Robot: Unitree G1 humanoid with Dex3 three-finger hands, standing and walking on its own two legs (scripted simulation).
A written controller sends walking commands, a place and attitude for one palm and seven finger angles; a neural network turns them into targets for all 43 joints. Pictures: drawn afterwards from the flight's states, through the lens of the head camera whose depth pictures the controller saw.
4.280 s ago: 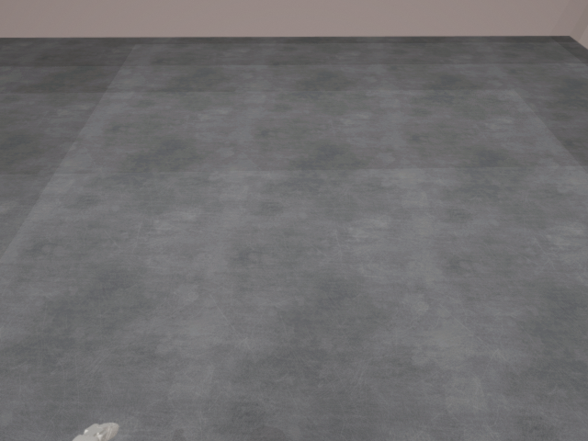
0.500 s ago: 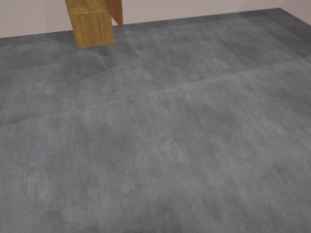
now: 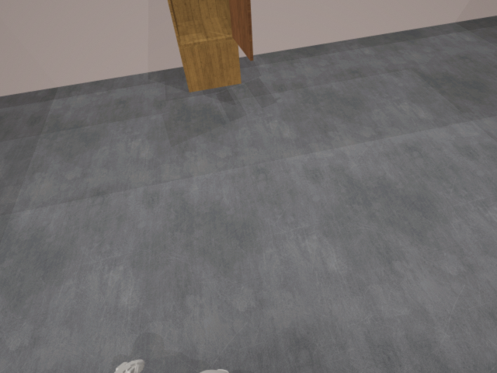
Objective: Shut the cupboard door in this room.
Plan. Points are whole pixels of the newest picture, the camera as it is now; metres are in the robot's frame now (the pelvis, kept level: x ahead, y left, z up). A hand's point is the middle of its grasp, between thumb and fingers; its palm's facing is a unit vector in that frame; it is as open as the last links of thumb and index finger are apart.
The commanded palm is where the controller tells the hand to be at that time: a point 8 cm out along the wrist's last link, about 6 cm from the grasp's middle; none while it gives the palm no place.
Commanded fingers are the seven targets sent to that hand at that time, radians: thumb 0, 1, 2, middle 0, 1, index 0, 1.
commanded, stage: stand and wait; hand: left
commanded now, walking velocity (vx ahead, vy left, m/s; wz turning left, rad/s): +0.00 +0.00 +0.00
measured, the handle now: out of the picture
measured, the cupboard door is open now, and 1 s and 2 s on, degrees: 97 97 97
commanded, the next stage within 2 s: turn or walk to find it in 0.34 s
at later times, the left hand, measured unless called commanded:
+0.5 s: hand out of the picture -0.05 +0.21 -0.18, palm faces +0.11 -0.97 -0.20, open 7.4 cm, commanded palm none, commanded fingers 0.00 0.90 0.90 -0.20 -0.30 -0.20 -0.30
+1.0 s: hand out of the picture -0.04 +0.28 -0.17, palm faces +0.26 -0.94 -0.23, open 7.4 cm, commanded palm none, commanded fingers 0.00 0.90 0.90 -0.20 -0.30 -0.20 -0.30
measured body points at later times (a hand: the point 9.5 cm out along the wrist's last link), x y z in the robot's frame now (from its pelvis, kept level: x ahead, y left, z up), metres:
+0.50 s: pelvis -0.02 +0.03 +0.00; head -0.01 +0.04 +0.45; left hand -0.05 +0.27 -0.16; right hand +0.07 -0.19 -0.14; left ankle -0.03 +0.14 -0.73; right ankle -0.02 -0.10 -0.73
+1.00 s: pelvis -0.06 +0.07 +0.01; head -0.04 +0.09 +0.46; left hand -0.06 +0.33 -0.15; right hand +0.04 -0.16 -0.13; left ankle -0.05 +0.14 -0.73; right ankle -0.05 -0.09 -0.66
